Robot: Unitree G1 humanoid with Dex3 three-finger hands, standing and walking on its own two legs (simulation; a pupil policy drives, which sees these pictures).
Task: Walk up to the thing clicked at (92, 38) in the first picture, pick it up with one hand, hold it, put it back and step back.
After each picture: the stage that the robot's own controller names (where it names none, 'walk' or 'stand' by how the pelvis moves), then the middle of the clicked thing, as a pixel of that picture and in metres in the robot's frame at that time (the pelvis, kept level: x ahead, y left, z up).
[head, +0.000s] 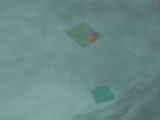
stand; (91, 36) +1.52 -0.11 -0.72
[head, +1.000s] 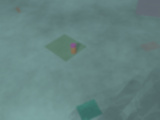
walk; (73, 48) +1.39 +0.21 -0.70
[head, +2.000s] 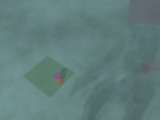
walk; (58, 78) +0.88 +0.32 -0.71
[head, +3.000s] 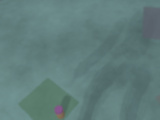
walk; (59, 112) +0.52 +0.25 -0.71
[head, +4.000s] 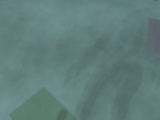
stand; out of the picture +0.39 +0.19 -0.70
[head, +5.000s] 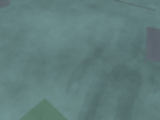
stand; out of the picture +0.36 +0.18 -0.72
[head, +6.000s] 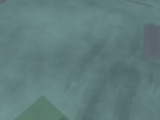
stand; out of the picture +0.37 +0.19 -0.73
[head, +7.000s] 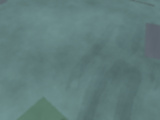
stand; out of the picture +0.35 +0.20 -0.73
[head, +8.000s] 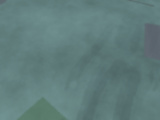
stand; out of the picture +0.34 +0.20 -0.73
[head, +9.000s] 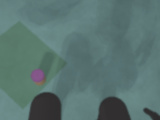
go down; (38, 77) +0.40 +0.21 -0.43
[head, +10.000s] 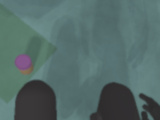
go down; (24, 65) +0.42 +0.24 -0.32
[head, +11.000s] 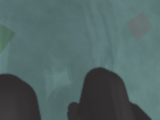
close in; out of the picture +0.40 +0.28 -0.23
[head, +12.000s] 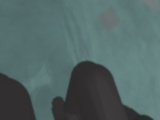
close; out of the picture +0.39 +0.29 -0.22
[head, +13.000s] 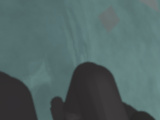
lift; out of the picture +0.38 +0.29 -0.22
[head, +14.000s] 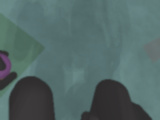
lift; out of the picture +0.33 +0.27 -0.10
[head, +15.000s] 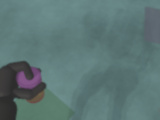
hold; (32, 85) +0.33 +0.17 +0.04
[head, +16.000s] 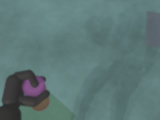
hold; (37, 94) +0.31 +0.17 +0.01
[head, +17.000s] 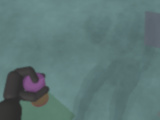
crouch; (37, 90) +0.33 +0.17 +0.00
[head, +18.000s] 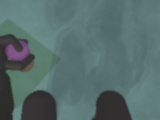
crouch; (21, 57) +0.42 +0.21 -0.09
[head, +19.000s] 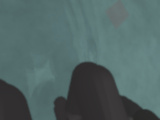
lower; out of the picture +0.40 +0.30 -0.22
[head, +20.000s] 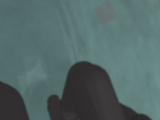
lower; out of the picture +0.41 +0.30 -0.23
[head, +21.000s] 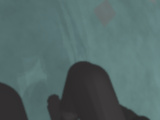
lower; out of the picture +0.41 +0.30 -0.22
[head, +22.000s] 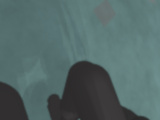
lower; out of the picture +0.41 +0.30 -0.22
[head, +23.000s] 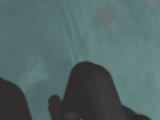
loosen; out of the picture +0.40 +0.30 -0.23
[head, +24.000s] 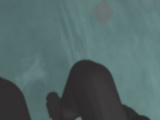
withdraw; out of the picture +0.40 +0.29 -0.23
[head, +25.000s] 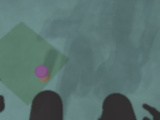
walk; (42, 73) +0.44 +0.22 -0.42
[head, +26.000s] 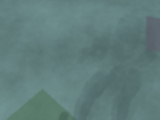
stand; out of the picture +0.37 +0.17 -0.66
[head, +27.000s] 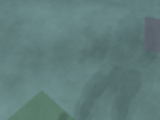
stand; out of the picture +0.38 +0.18 -0.67
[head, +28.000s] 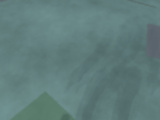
stand; out of the picture +0.39 +0.17 -0.70
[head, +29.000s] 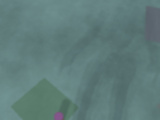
walk; (59, 118) +0.41 +0.14 -0.70
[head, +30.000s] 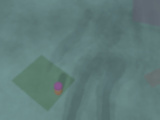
walk; (58, 88) +0.60 +0.13 -0.71
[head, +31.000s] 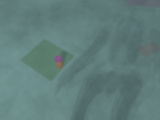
walk; (59, 62) +0.91 +0.27 -0.69
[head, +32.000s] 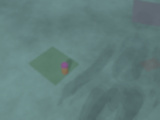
stand; (64, 68) +0.98 +0.19 -0.71
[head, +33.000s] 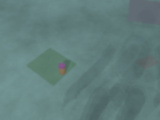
stand; (62, 68) +0.99 +0.22 -0.73
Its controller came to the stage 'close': yes
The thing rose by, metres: 0.71
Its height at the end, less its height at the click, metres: +0.00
